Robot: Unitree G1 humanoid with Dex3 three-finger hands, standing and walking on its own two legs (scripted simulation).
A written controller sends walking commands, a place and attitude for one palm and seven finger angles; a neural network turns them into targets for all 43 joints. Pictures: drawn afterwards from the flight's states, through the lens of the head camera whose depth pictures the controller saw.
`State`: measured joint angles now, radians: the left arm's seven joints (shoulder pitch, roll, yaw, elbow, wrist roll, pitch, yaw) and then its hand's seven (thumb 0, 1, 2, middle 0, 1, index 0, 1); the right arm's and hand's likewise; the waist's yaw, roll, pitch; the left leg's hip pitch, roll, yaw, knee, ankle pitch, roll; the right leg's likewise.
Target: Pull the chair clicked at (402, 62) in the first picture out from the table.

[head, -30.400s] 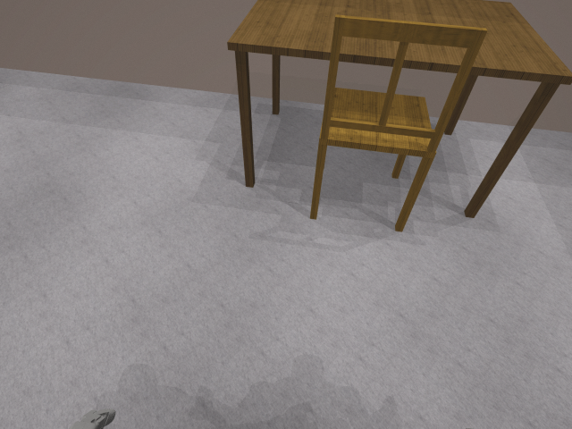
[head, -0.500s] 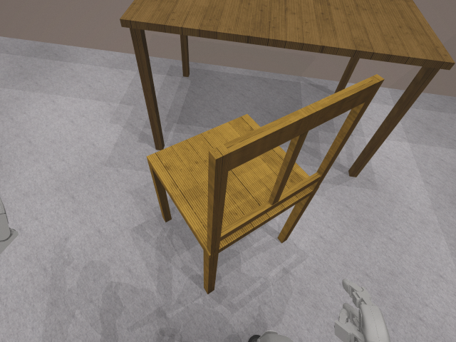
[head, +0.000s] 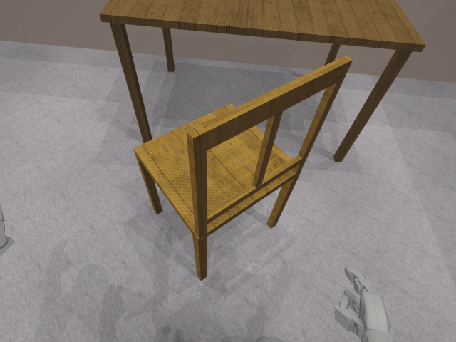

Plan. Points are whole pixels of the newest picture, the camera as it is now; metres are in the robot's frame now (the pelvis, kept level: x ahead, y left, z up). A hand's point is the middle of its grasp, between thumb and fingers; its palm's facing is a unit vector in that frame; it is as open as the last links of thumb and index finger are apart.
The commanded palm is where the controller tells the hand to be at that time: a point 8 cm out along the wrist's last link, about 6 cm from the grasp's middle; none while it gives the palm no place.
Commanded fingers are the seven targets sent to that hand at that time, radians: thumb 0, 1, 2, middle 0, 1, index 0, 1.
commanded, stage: step back with the hand held close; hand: left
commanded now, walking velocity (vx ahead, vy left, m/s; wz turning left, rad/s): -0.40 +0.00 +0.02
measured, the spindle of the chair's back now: (265, 153) +0.55 -0.07 -0.07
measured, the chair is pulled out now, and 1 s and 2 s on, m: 0.47 0.47 0.47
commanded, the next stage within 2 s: stop stepping back and stand still in 0.18 s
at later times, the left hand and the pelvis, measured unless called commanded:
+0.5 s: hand out of the picture +0.05 +0.24 +0.16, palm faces +0.45 -0.79 -0.42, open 7.4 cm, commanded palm -0.01 +0.27 +0.18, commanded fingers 0.00 0.90 0.90 -0.20 -0.30 -0.20 -0.30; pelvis -0.14 -0.03 +0.00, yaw +2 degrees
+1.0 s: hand out of the picture +0.02 +0.21 +0.16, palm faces +0.40 -0.82 -0.40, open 7.4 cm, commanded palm -0.03 +0.26 +0.18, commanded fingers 0.00 0.90 0.90 -0.20 -0.30 -0.20 -0.30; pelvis -0.17 -0.04 +0.00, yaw +1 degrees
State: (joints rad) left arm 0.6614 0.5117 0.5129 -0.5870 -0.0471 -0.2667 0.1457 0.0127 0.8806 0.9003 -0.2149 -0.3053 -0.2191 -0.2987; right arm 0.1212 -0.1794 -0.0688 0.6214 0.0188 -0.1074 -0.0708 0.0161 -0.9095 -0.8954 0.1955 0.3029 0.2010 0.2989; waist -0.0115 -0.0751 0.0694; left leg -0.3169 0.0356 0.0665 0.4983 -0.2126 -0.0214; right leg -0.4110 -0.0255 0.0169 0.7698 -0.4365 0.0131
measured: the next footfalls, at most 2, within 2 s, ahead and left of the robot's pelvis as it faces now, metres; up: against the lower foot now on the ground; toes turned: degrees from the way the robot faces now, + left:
left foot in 0.46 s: -0.15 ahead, +0.06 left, +0.00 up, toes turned +4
right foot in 0.80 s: -0.14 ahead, -0.16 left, +0.00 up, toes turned -2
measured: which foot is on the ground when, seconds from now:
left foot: down 0.00-0.18, up 0.20-0.44, down 0.46-1.00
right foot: down 0.00-0.48, up 0.50-0.78, down 0.80-1.00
